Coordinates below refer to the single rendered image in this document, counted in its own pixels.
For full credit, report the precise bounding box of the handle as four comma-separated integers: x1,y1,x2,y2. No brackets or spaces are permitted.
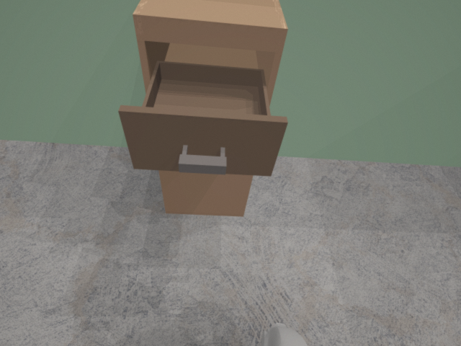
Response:
179,145,227,174

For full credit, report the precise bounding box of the cabinet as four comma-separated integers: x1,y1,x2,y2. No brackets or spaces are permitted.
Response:
133,0,288,217

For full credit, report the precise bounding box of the drawer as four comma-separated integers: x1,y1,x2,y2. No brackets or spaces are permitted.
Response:
118,61,288,177

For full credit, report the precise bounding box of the robot right thigh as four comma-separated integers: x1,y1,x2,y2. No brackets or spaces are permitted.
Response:
261,327,308,346

